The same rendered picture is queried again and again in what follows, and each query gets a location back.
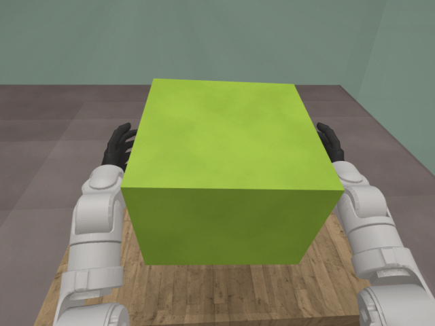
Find robot left forearm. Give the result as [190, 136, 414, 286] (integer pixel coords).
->
[52, 164, 126, 326]

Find left robot upper arm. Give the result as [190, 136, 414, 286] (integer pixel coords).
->
[56, 302, 130, 326]

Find right robot hand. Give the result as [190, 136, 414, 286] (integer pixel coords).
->
[317, 122, 345, 163]

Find left robot hand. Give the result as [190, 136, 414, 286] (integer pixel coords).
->
[101, 123, 138, 173]

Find robot right forearm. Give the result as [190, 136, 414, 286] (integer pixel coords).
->
[332, 161, 435, 304]

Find pedestal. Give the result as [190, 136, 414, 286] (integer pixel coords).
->
[34, 162, 371, 326]

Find right robot upper arm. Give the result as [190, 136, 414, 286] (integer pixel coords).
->
[357, 283, 435, 326]

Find carton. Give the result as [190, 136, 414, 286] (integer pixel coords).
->
[120, 79, 345, 265]

